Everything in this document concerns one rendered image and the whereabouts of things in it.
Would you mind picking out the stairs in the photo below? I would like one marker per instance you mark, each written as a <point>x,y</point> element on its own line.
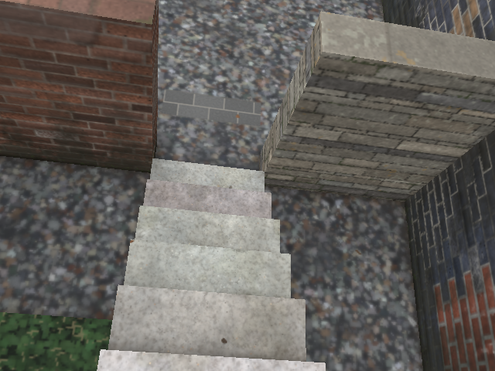
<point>206,287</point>

